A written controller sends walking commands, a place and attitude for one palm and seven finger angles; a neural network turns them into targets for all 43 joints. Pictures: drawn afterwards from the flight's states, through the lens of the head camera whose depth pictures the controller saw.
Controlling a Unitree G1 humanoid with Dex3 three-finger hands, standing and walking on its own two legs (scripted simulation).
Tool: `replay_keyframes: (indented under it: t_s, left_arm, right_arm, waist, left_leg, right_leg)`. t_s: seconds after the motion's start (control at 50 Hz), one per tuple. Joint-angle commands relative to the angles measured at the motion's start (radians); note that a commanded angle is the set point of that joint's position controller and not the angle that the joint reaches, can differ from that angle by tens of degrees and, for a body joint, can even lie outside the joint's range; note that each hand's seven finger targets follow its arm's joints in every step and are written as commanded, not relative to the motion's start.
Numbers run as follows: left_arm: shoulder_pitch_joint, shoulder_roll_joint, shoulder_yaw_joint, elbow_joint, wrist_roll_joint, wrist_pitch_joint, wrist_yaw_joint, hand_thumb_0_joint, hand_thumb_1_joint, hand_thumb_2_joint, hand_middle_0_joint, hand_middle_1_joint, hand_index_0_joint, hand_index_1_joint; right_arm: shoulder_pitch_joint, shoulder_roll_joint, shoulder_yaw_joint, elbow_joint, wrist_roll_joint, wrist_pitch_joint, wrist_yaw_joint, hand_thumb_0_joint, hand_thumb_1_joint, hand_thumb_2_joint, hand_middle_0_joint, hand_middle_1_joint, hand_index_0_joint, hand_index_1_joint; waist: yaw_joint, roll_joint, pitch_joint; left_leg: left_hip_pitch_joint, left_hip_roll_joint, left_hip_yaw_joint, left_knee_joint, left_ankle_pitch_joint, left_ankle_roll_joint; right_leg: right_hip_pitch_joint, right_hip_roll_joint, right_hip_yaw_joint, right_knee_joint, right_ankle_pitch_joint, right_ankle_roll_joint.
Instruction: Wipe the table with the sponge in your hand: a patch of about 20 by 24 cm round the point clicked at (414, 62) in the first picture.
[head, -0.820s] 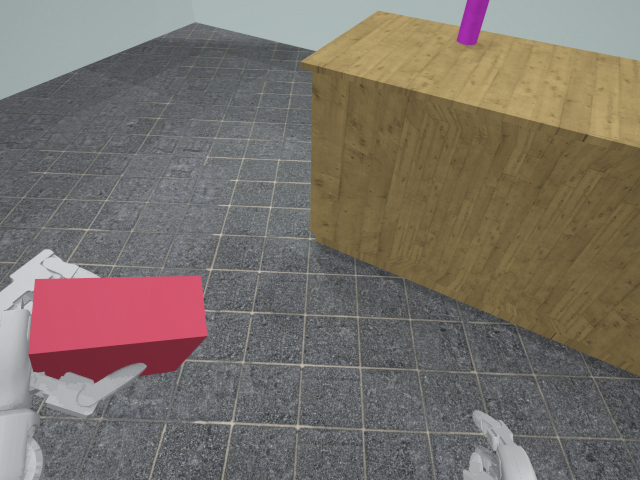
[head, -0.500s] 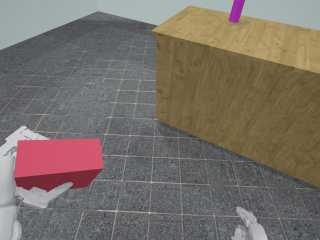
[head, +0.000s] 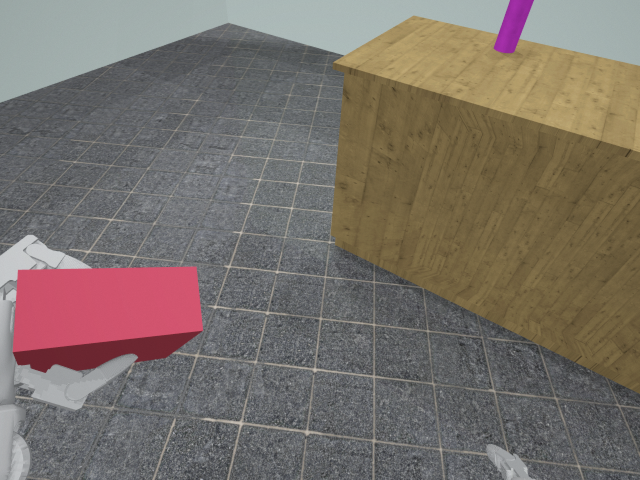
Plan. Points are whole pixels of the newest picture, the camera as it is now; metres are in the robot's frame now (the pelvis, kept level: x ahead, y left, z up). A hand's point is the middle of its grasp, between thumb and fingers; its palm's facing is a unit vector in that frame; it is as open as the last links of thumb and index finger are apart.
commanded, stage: walk to a spot facing it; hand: left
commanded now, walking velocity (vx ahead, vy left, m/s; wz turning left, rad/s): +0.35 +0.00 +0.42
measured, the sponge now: (134, 321) +0.23 +0.19 +0.15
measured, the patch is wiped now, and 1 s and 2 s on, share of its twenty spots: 0.00 0.00 0.00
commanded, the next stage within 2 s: turn to face it in 1.92 s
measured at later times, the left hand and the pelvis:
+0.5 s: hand (87, 283) +0.26 +0.24 +0.17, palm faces +0.52 -0.72 -0.45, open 10.2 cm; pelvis +0.10 -0.03 +0.02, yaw +12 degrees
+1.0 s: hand (105, 202) +0.36 +0.26 +0.19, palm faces +0.67 -0.59 -0.46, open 10.2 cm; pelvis +0.25 -0.03 +0.00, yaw +21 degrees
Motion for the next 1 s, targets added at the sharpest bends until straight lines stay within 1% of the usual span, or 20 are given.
replay_keyframes:
  t_s: [0.0, 0.02, 0.04, 0.1, 0.22, 0.24, 0.28, 0.32, 0.42, 0.5, 0.56, 0.58, 0.6, 0.62, 0.7, 0.78, 0.88, 0.9, 0.94, 0.98]
  left_arm:
    - [-0.132, 0.169, 0.128, -0.253, -0.012, -0.08, 0.024, 0.0, 0.1, 1.3, -1.2, -1.6, -1.2, -1.6]
    - [-0.141, 0.158, 0.119, -0.243, -0.003, -0.088, 0.022, 0.0, 0.1, 1.3, -1.2, -1.6, -1.2, -1.6]
    - [-0.16, 0.167, 0.115, -0.237, 0.013, -0.091, 0.021, 0.0, 0.1, 1.3, -1.2, -1.6, -1.2, -1.6]
    - [-0.105, 0.157, 0.111, -0.266, 0.0, -0.093, 0.008, 0.0, 0.1, 1.3, -1.2, -1.6, -1.2, -1.6]
    - [-0.036, 0.146, 0.123, -0.198, -0.016, -0.075, -0.007, 0.0, 0.1, 1.3, -1.2, -1.6, -1.2, -1.6]
    - [-0.05, 0.156, 0.129, -0.174, -0.012, -0.072, -0.007, 0.0, 0.1, 1.3, -1.2, -1.6, -1.2, -1.6]
    - [-0.096, 0.207, 0.158, -0.134, -0.022, -0.051, 0.001, 0.0, 0.1, 1.3, -1.2, -1.6, -1.2, -1.6]
    - [-0.066, 0.2, 0.161, -0.103, -0.016, -0.07, 0.001, 0.0, 0.1, 1.3, -1.2, -1.6, -1.2, -1.6]
    - [-0.11, 0.19, 0.138, -0.235, -0.011, -0.092, 0.002, 0.0, 0.1, 1.3, -1.2, -1.6, -1.2, -1.6]
    - [-0.076, 0.178, 0.138, -0.316, -0.015, -0.074, 0.034, 0.0, 0.1, 1.3, -1.2, -1.6, -1.2, -1.6]
    - [-0.087, 0.149, 0.108, -0.325, -0.02, -0.062, 0.054, 0.0, 0.1, 1.3, -1.2, -1.6, -1.2, -1.6]
    - [-0.113, 0.163, 0.119, -0.359, -0.019, -0.077, 0.059, 0.0, 0.1, 1.3, -1.2, -1.6, -1.2, -1.6]
    - [-0.098, 0.162, 0.135, -0.37, -0.021, -0.093, 0.063, 0.0, 0.1, 1.3, -1.2, -1.6, -1.2, -1.6]
    - [-0.135, 0.184, 0.137, -0.366, -0.017, -0.103, 0.065, 0.0, 0.1, 1.3, -1.2, -1.6, -1.2, -1.6]
    - [-0.067, 0.183, 0.159, -0.332, -0.014, -0.088, 0.016, 0.0, 0.1, 1.3, -1.2, -1.6, -1.2, -1.6]
    - [-0.019, 0.139, 0.134, -0.338, -0.03, -0.098, 0.009, 0.0, 0.1, 1.3, -1.2, -1.6, -1.2, -1.6]
    - [-0.094, 0.136, 0.116, -0.179, -0.023, -0.07, 0.007, 0.0, 0.1, 1.3, -1.2, -1.6, -1.2, -1.6]
    - [-0.113, 0.154, 0.124, -0.154, -0.016, -0.062, 0.009, 0.0, 0.1, 1.3, -1.2, -1.6, -1.2, -1.6]
    - [-0.17, 0.241, 0.174, -0.154, -0.019, -0.045, 0.02, 0.0, 0.1, 1.3, -1.2, -1.6, -1.2, -1.6]
    - [-0.172, 0.216, 0.149, -0.147, -0.021, -0.061, 0.008, 0.0, 0.1, 1.3, -1.2, -1.6, -1.2, -1.6]
  right_arm:
    - [-0.13, -0.109, -0.034, -0.154, -0.001, -0.068, -0.009, 0.0, -0.9, -0.9, 0.2, 0.3, 0.2, 0.3]
    - [-0.119, -0.101, -0.038, -0.148, -0.004, -0.076, -0.007, 0.0, -0.9, -0.9, 0.2, 0.3, 0.2, 0.3]
    - [-0.11, -0.094, -0.041, -0.135, -0.015, -0.085, -0.004, 0.0, -0.9, -0.9, 0.2, 0.3, 0.2, 0.3]
    - [-0.103, -0.104, -0.054, -0.111, -0.012, -0.1, 0.016, 0.0, -0.9, -0.9, 0.2, 0.3, 0.2, 0.3]
    - [-0.142, -0.096, -0.044, -0.122, -0.005, -0.086, 0.022, 0.0, -0.9, -0.9, 0.2, 0.3, 0.2, 0.3]
    - [-0.142, -0.084, -0.042, -0.124, -0.002, -0.077, 0.017, 0.0, -0.9, -0.9, 0.2, 0.3, 0.2, 0.3]
    - [-0.177, -0.072, -0.047, -0.159, 0.004, -0.06, 0.009, 0.0, -0.9, -0.9, 0.2, 0.3, 0.2, 0.3]
    - [-0.162, -0.087, -0.052, -0.138, -0.009, -0.058, 0.012, 0.0, -0.9, -0.9, 0.2, 0.3, 0.2, 0.3]
    - [-0.19, -0.078, -0.045, -0.155, -0.009, -0.026, 0.012, 0.0, -0.9, -0.9, 0.2, 0.3, 0.2, 0.3]
    - [-0.185, -0.056, -0.05, -0.204, -0.011, -0.045, 0.01, 0.0, -0.9, -0.9, 0.2, 0.3, 0.2, 0.3]
    - [-0.122, -0.069, -0.064, -0.206, -0.004, -0.051, -0.002, 0.0, -0.9, -0.9, 0.2, 0.3, 0.2, 0.3]
    - [-0.109, -0.083, -0.071, -0.216, 0.002, -0.052, -0.008, 0.0, -0.9, -0.9, 0.2, 0.3, 0.2, 0.3]
    - [-0.129, -0.112, -0.079, -0.217, -0.001, -0.051, -0.004, 0.0, -0.9, -0.9, 0.2, 0.3, 0.2, 0.3]
    - [-0.13, -0.103, -0.067, -0.218, 0.009, -0.056, 0.013, 0.0, -0.9, -0.9, 0.2, 0.3, 0.2, 0.3]
    - [-0.153, -0.081, -0.075, -0.176, 0.022, -0.062, 0.028, 0.0, -0.9, -0.9, 0.2, 0.3, 0.2, 0.3]
    - [-0.156, -0.081, -0.058, -0.17, 0.014, -0.098, 0.032, 0.0, -0.9, -0.9, 0.2, 0.3, 0.2, 0.3]
    - [-0.15, -0.076, -0.045, -0.153, 0.008, -0.082, 0.004, 0.0, -0.9, -0.9, 0.2, 0.3, 0.2, 0.3]
    - [-0.142, -0.067, -0.043, -0.147, 0.008, -0.075, 0.001, 0.0, -0.9, -0.9, 0.2, 0.3, 0.2, 0.3]
    - [-0.205, -0.059, -0.037, -0.168, 0.004, -0.073, 0.006, 0.0, -0.9, -0.9, 0.2, 0.3, 0.2, 0.3]
    - [-0.197, -0.074, -0.038, -0.139, 0.004, -0.071, 0.013, 0.0, -0.9, -0.9, 0.2, 0.3, 0.2, 0.3]
  waist:
    - [-0.005, 0.271, 0.021]
    - [-0.014, 0.354, 0.032]
    - [-0.015, 0.282, 0.048]
    - [0.012, 0.22, -0.038]
    - [0.035, 0.235, -0.044]
    - [0.04, 0.127, -0.059]
    - [0.049, -0.273, -0.043]
    - [0.037, -0.101, 0.025]
    - [0.032, -0.103, 0.021]
    - [0.071, -0.135, -0.034]
    - [0.017, -0.058, -0.122]
    - [-0.006, 0.068, -0.179]
    - [0.0, 0.342, -0.205]
    - [0.011, 0.347, -0.175]
    - [0.03, 0.216, -0.063]
    - [0.04, 0.294, -0.047]
    - [0.044, 0.176, -0.037]
    - [0.049, 0.069, -0.046]
    - [0.086, -0.33, -0.037]
    - [0.059, -0.19, 0.005]
  left_leg:
    - [0.083, 0.207, -0.358, -0.329, -0.179, 0.128]
    - [0.123, 0.334, -0.637, -0.437, -0.161, 0.209]
    - [0.163, 0.368, -0.71, -0.425, -0.067, 0.245]
    - [0.279, 0.3, -0.503, -0.296, 0.337, 0.221]
    - [-0.005, 0.182, -0.219, -0.225, 0.167, 0.113]
    - [-0.132, 0.147, -0.169, -0.107, 0.103, 0.082]
    - [-0.435, -0.011, 0.008, 0.46, -0.205, -0.01]
    - [-0.408, 0.071, -0.056, 0.597, -0.107, -0.032]
    - [-0.284, 0.129, 0.027, 0.337, -0.009, -0.047]
    - [-0.097, 0.06, 0.178, 0.007, 0.008, -0.026]
    - [0.17, -0.003, 0.231, -0.2, 0.115, -0.019]
    - [0.362, 0.053, 0.138, -0.226, 0.142, 0.017]
    - [0.51, 0.304, -0.251, -0.285, 0.269, 0.142]
    - [0.518, 0.446, -0.534, -0.351, 0.473, 0.25]
    - [0.244, 0.392, -0.338, -0.379, 0.105, 0.231]
    - [0.051, 0.288, -0.089, -0.426, 0.034, 0.14]
    - [-0.076, 0.225, -0.005, -0.236, -0.183, 0.071]
    - [-0.134, 0.172, 0.043, -0.056, -0.209, 0.045]
    - [-0.44, 0.028, 0.052, 0.519, -0.251, -0.019]
    - [-0.441, 0.093, -0.031, 0.636, -0.127, -0.031]
  right_leg:
    - [-0.193, 0.011, -0.006, 0.137, -0.197, -0.007]
    - [-0.291, 0.057, 0.01, 0.321, -0.27, 0.01]
    - [-0.354, 0.019, 0.085, 0.387, -0.255, 0.001]
    - [-0.312, 0.02, 0.059, 0.273, -0.22, 0.017]
    - [0.151, 0.076, -0.089, -0.152, -0.009, 0.017]
    - [0.309, 0.02, -0.018, -0.256, -0.011, -0.01]
    - [0.383, -0.407, 0.601, -0.474, -0.17, -0.194]
    - [0.206, -0.385, 0.51, -0.476, -0.192, -0.211]
    - [0.175, -0.296, 0.094, -0.414, 0.214, -0.155]
    - [0.21, -0.266, 0.021, -0.329, 0.347, -0.149]
    - [0.174, -0.212, -0.08, -0.056, 0.449, -0.088]
    - [0.046, -0.166, -0.113, 0.17, 0.404, -0.042]
    - [-0.198, -0.032, -0.126, 0.448, -0.039, 0.018]
    - [-0.34, 0.025, -0.031, 0.611, -0.282, 0.012]
    - [-0.383, -0.087, 0.057, 0.533, -0.153, 0.026]
    - [-0.118, -0.049, -0.069, 0.207, -0.028, 0.034]
    - [0.175, 0.027, -0.158, -0.12, 0.016, 0.042]
    - [0.226, -0.031, -0.056, -0.217, -0.06, 0.009]
    - [0.315, -0.429, 0.597, -0.478, -0.135, -0.197]
    - [0.26, -0.415, 0.528, -0.47, -0.149, -0.214]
